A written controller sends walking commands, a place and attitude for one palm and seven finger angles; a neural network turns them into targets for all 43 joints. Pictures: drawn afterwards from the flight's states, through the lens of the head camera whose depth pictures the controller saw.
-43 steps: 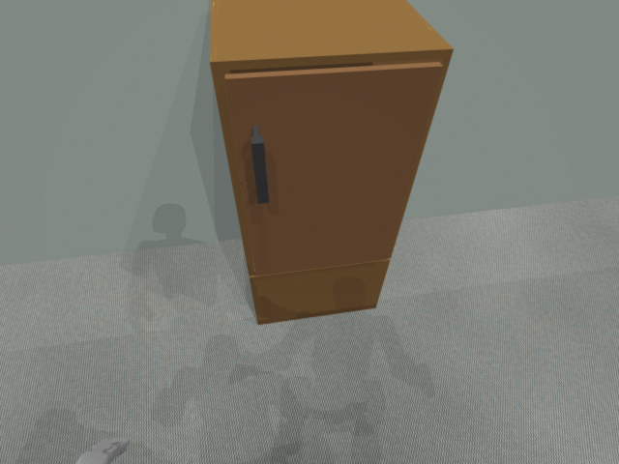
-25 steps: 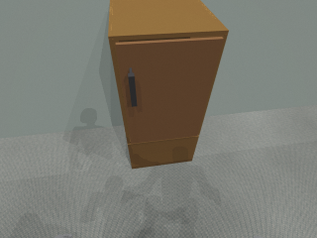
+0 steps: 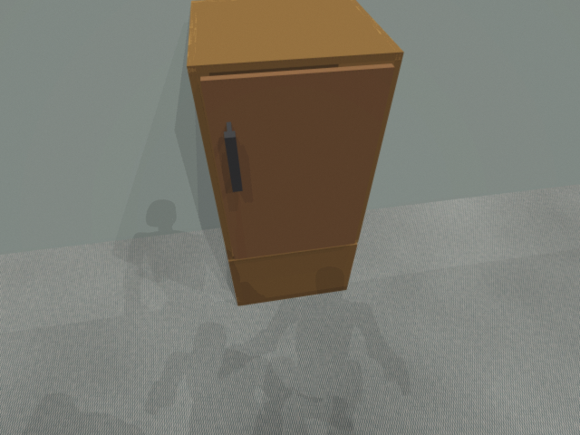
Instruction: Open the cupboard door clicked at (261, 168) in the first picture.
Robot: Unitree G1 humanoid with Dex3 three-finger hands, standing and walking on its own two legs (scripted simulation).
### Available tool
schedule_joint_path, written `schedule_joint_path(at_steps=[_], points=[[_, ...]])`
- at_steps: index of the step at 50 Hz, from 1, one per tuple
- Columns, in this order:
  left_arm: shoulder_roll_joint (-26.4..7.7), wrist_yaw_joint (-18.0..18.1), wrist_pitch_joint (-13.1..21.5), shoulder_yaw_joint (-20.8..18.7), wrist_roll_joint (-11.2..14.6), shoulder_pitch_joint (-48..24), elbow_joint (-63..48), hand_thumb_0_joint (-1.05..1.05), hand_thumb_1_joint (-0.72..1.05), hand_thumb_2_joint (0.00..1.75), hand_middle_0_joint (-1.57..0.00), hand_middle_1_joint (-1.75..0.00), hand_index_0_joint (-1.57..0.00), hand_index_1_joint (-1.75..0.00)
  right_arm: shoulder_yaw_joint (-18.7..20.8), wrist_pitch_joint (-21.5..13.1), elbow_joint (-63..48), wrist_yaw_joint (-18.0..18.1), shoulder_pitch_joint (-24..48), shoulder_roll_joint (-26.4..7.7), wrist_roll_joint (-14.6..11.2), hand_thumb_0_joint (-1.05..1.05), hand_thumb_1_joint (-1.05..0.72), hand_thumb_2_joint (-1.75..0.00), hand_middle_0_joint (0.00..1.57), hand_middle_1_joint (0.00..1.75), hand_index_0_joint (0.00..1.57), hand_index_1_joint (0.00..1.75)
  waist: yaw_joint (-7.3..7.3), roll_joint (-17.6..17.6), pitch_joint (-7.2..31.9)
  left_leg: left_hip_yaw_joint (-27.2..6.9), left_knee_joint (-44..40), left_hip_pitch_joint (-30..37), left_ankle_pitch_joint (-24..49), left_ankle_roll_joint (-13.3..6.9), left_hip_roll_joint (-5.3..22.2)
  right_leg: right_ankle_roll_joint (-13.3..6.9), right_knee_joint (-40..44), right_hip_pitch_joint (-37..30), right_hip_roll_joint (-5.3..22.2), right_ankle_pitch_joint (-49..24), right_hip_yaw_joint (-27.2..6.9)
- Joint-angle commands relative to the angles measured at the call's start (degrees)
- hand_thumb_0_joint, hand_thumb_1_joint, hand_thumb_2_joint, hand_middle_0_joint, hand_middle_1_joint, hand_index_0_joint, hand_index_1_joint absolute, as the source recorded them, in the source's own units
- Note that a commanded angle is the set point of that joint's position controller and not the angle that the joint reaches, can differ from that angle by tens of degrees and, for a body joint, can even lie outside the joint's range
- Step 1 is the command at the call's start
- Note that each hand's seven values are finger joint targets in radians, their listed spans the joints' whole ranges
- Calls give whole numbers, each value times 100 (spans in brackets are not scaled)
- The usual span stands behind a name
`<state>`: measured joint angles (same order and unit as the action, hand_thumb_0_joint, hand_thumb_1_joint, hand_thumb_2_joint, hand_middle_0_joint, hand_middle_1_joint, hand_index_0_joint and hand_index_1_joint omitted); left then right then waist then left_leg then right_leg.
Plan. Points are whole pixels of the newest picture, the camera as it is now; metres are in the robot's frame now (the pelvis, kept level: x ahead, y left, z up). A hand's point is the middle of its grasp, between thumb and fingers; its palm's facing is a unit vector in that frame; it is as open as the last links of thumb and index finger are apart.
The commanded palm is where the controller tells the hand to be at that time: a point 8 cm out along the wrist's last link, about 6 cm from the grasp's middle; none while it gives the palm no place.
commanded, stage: stand and wait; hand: left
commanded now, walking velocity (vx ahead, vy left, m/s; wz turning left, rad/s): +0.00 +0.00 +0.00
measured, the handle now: (233, 157) +0.67 +0.17 -0.02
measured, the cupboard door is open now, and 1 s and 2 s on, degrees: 0 0 0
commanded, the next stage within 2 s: look at it before walking up in 0.08 s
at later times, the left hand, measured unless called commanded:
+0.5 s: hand out of the picture +0.08 +0.24 -0.16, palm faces -0.02 -0.95 -0.32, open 7.4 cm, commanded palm none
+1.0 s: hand out of the picture +0.08 +0.24 -0.16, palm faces +0.01 -0.94 -0.33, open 7.4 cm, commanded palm none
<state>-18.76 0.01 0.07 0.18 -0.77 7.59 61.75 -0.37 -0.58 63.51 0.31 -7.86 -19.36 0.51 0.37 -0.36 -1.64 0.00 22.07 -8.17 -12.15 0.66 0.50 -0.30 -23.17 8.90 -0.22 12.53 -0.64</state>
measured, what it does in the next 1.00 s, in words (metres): stands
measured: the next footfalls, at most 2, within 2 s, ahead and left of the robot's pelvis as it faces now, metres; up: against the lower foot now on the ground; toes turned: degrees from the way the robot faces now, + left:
none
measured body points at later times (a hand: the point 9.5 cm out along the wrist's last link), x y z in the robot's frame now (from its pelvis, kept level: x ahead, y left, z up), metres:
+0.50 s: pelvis +0.00 +0.00 +0.00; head +0.01 +0.00 +0.45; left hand +0.08 +0.29 -0.13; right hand +0.07 -0.29 -0.13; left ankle +0.00 +0.13 -0.74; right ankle +0.00 -0.12 -0.74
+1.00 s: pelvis +0.01 +0.00 +0.00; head +0.02 +0.00 +0.45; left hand +0.08 +0.29 -0.13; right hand +0.09 -0.28 -0.14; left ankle +0.00 +0.13 -0.74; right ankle +0.00 -0.12 -0.74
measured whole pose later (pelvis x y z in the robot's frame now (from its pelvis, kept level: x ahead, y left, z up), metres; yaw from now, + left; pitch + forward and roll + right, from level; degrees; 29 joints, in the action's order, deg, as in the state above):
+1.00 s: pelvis +0.01 +0.00 +0.00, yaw +2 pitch -1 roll +0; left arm -17.8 0.8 -0.5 -0.3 -0.7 7.5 61.2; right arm -0.5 0.0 63.0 0.6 -7.3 -18.2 0.5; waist 0.3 -0.1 -2.0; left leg -1.5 22.6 -9.1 -12.6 0.6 -0.2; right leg 0.0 -23.7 9.1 0.6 13.6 0.8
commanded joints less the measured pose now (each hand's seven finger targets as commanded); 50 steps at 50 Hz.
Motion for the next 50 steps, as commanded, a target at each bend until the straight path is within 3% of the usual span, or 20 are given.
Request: schedule_joint_path(at_steps=[1, 31, 41, 50], points=[[-1190, 64, 133, -243, 16, -274, -373, 0, 90, 90, -20, -30, -20, -30, 232, -136, -362, 58, 258, -1093, 10, 0, -90, -90, 20, 30, 20, 30, -24, 100, 240, -530, -421, 5, 461, -210, 588, -143, 512, 66, 678, -401, -615], [-1152, 67, 141, -248, 15, -196, -300, 0, 90, 90, -20, -30, -20, -30, 220, -149, -299, 79, 270, -1076, 0, 0, -90, -90, 20, 30, 20, 30, -34, -41, 354, -527, -472, 183, 909, -186, 639, -101, 536, -130, 678, -914, -509], [-1173, 70, 137, -260, 13, -202, -309, 0, 90, 90, -20, -30, -20, -30, 224, -143, -320, 73, 290, -1106, -3, 0, -90, -90, 20, 30, 20, 30, -34, 66, 379, -564, -465, 192, 1076, -195, 634, -83, 492, -193, 698, -1022, -443], [-624, 157, -41, -195, 26, 177, -345, 0, 90, 90, -20, -30, -20, -30, 128, 41, -379, 51, -27, -459, 6, 0, -90, -90, 20, 30, 20, 30, -69, 20, 388, -576, 36, -179, 1488, -118, 562, 50, -22, -161, 797, -1245, -194]])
